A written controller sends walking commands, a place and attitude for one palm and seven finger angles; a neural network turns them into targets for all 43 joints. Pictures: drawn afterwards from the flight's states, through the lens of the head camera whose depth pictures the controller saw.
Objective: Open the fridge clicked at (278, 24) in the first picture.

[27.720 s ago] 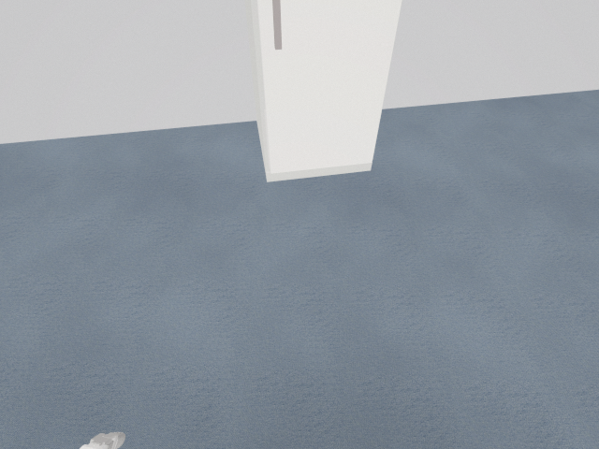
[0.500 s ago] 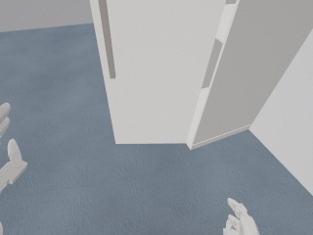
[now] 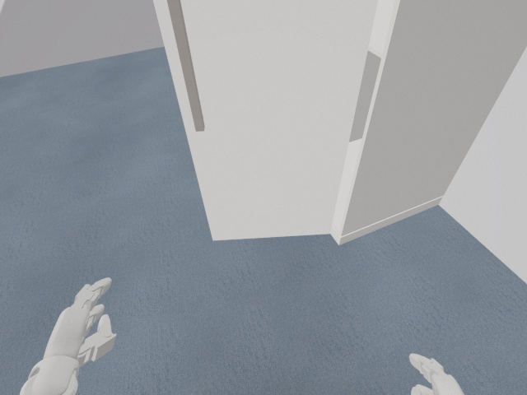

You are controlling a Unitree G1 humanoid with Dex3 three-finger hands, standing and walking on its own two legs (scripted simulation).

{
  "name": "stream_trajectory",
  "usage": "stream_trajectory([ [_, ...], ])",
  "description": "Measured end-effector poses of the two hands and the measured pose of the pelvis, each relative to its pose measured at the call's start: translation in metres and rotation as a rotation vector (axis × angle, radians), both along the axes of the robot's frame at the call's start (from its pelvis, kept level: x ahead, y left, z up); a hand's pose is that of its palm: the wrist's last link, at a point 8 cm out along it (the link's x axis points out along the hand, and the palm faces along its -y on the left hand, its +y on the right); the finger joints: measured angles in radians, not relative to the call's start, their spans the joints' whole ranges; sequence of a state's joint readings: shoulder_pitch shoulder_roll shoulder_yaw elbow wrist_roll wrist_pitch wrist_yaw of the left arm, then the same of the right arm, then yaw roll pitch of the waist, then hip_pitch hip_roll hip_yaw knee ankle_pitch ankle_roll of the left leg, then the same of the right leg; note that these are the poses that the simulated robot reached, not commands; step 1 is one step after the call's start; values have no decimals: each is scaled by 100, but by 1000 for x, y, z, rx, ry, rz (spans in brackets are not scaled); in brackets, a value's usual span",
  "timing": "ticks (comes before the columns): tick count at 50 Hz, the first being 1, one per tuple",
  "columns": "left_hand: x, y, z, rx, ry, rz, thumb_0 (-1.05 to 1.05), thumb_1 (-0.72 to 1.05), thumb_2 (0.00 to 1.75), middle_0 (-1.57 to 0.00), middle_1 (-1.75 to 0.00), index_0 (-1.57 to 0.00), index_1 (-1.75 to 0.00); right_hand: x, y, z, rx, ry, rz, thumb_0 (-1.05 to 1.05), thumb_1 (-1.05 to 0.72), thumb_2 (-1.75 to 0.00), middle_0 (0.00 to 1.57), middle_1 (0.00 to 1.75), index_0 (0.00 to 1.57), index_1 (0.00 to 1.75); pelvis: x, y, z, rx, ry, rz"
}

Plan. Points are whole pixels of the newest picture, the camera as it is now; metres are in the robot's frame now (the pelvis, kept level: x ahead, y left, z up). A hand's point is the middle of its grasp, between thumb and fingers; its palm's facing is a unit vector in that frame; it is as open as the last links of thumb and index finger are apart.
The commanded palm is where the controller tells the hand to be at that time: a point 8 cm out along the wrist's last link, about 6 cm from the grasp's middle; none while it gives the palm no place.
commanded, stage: let the arm hang, fingers relaxed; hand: left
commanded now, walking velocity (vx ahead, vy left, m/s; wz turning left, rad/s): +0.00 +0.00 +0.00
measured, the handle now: (188, 61) +0.83 +0.23 +0.14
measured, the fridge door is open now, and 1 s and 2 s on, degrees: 69 69 69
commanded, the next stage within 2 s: look to check the result in 0.96 s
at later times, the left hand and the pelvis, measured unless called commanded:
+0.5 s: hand out of the picture +0.01 +0.22 -0.15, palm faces -0.02 -0.95 -0.30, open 7.3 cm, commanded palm none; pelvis +0.01 -0.02 +0.01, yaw +0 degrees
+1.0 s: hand out of the picture +0.13 +0.21 -0.13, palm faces -0.05 -0.95 -0.32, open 7.3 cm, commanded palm none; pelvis +0.03 -0.02 +0.02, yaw +0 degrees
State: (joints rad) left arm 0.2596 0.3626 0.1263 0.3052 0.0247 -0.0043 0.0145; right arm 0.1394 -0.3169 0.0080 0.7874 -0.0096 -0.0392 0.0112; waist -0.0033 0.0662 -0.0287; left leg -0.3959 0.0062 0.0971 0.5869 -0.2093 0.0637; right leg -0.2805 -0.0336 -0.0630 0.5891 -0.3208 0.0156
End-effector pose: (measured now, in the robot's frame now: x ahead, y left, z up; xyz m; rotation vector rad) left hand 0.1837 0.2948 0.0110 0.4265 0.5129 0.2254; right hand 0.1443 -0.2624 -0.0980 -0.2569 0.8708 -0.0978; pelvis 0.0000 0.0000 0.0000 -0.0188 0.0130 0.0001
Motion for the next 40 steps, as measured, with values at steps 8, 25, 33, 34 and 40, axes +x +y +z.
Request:
stream_trajectory([
  [8,-125,-72,-139,-261,695,31,2,91,90,-20,-29,-21,-30,-71,-29,-10,-55,260,-91,1,-90,-89,20,30,20,29,-6,-10,4,8,-18,-5],
  [25,-178,-29,-130,-186,859,230,1,91,90,-21,-30,-21,-30,-113,-34,-17,-52,478,-153,1,-90,-89,20,30,20,29,6,-20,15,-1,-34,7],
  [33,-108,-14,-108,-121,686,178,1,91,90,-20,-29,-20,-30,-64,-29,-16,-15,351,-118,1,-90,-89,20,30,20,29,13,-19,18,8,-41,0],
  [34,-100,-14,-106,-119,668,169,1,91,90,-20,-29,-20,-30,-59,-29,-15,-14,338,-115,1,-90,-89,20,30,20,29,14,-19,18,9,-41,-1],
  [40,-64,-23,-100,-125,596,118,1,91,90,-20,-29,-21,-30,-37,-36,-8,-25,287,-108,1,-90,-89,20,30,20,29,20,-19,19,14,-40,-4],
])
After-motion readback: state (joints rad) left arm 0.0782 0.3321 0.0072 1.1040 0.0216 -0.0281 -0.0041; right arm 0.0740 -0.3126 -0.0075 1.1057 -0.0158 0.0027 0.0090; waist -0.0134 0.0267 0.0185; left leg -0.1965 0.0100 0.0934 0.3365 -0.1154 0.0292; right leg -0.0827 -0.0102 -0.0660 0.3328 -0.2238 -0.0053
